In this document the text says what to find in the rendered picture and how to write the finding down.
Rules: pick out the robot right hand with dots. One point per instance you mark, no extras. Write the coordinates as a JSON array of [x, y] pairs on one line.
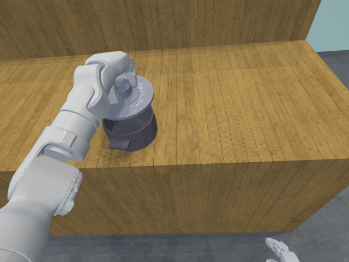
[[281, 250]]

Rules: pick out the table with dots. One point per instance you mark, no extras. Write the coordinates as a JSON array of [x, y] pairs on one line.
[[253, 126]]

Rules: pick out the pot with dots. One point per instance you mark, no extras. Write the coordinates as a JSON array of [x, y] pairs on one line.
[[132, 134]]

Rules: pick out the lid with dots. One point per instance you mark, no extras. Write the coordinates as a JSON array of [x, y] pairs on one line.
[[136, 103]]

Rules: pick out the knob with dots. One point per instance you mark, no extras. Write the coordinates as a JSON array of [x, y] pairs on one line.
[[124, 87]]

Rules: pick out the robot left hand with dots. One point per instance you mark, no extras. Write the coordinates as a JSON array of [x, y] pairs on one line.
[[121, 63]]

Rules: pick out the left robot forearm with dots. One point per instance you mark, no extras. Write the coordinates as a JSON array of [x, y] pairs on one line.
[[69, 135]]

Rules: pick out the left robot upper arm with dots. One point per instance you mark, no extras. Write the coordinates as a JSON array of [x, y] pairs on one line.
[[49, 187]]

